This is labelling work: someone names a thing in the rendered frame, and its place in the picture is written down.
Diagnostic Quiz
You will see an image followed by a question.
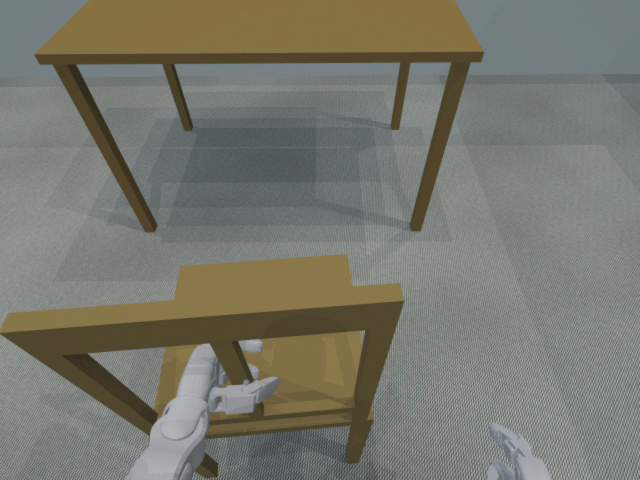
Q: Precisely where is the robot left hand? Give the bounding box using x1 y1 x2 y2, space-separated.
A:
176 339 279 414

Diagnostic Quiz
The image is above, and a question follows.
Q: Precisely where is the chair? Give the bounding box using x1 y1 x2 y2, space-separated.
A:
0 254 404 478

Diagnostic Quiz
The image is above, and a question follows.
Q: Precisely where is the robot right hand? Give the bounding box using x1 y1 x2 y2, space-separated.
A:
486 423 552 480

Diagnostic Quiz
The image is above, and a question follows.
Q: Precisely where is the left robot forearm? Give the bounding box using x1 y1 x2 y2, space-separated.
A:
125 396 210 480

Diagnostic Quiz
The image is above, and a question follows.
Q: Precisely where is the table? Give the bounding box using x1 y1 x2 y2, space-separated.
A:
34 0 484 232

